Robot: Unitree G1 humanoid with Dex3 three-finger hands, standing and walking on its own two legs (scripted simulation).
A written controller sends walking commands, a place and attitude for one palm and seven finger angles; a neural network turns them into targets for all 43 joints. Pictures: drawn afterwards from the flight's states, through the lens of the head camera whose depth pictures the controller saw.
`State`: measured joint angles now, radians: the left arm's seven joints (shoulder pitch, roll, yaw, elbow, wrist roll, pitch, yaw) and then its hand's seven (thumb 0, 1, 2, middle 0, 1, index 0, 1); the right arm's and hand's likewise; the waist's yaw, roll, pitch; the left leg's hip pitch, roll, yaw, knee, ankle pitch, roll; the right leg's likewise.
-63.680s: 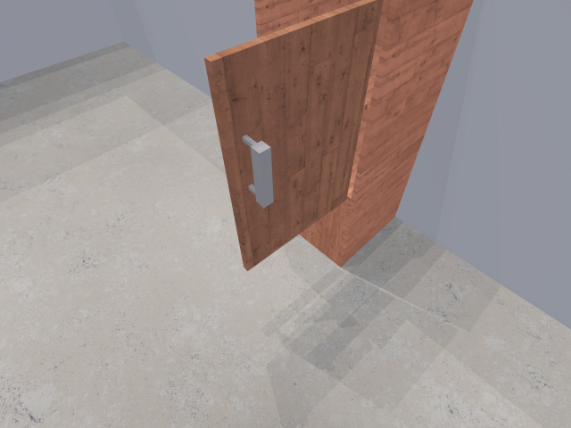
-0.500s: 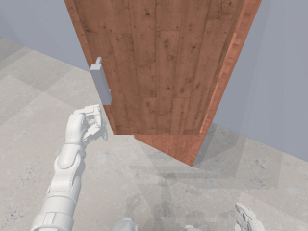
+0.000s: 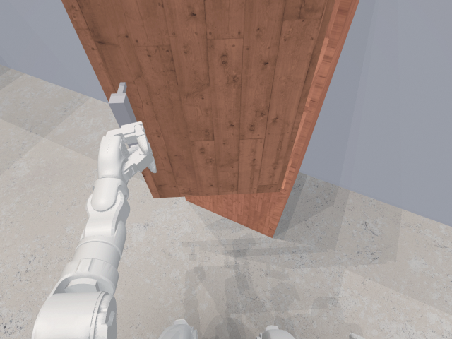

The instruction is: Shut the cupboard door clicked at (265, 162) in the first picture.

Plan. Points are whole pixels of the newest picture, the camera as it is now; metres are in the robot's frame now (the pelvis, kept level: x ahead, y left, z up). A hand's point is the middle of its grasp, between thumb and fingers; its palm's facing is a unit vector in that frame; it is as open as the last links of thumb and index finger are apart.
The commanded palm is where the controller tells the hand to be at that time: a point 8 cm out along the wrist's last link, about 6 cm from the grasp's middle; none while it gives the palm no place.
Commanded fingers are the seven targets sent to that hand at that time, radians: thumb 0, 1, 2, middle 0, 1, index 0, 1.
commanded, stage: bring the fist close to the handle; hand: left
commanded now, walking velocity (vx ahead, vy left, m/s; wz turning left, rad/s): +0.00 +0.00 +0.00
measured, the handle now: (131, 119) +0.52 +0.19 +0.08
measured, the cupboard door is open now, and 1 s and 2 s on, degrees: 29 20 8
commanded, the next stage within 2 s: push the door shut along its arc in 0.18 s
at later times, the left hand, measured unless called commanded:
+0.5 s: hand (150, 148) +0.44 +0.14 +0.08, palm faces -0.01 -1.00 -0.03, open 3.1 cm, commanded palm +0.42 +0.20 +0.08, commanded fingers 0.00 0.90 0.90 -1.30 -1.50 -1.30 -1.50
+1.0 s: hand (158, 125) +0.50 +0.13 +0.08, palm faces -0.13 -0.99 -0.03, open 3.1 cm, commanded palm +0.49 +0.18 +0.08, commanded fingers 0.00 0.90 0.90 -1.30 -1.50 -1.30 -1.50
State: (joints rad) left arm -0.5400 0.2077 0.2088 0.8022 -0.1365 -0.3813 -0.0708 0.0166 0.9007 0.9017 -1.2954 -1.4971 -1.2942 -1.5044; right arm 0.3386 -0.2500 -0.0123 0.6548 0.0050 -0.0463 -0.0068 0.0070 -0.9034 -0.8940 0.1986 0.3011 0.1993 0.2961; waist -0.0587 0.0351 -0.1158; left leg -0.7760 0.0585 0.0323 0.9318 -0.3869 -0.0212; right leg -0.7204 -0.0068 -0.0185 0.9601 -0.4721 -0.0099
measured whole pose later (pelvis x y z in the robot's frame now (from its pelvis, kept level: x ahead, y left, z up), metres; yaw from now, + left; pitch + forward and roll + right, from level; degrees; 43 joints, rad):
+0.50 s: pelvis -0.01 +0.00 +0.00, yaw +1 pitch +14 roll -1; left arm -0.71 0.26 0.20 0.97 -0.13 -0.41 -0.12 0.02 0.90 0.90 -1.30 -1.50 -1.30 -1.50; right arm 0.28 -0.25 0.00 0.65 0.01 -0.05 -0.03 0.00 -0.90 -0.89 0.20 0.30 0.20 0.30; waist -0.08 0.03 -0.09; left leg -0.83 0.05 0.01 0.96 -0.38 -0.02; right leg -0.76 -0.01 -0.04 0.98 -0.46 -0.01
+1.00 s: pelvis -0.01 +0.01 -0.02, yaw +0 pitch +20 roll -1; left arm -0.96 0.41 0.27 1.19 -0.11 -0.36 -0.25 0.02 0.90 0.90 -1.30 -1.50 -1.29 -1.50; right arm 0.39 -0.28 0.00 0.68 0.00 -0.03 -0.01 0.00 -0.90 -0.89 0.20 0.30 0.20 0.30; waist -0.15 0.04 -0.11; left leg -0.98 0.07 0.01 1.04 -0.41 -0.01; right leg -0.90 0.00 -0.04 1.04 -0.48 0.00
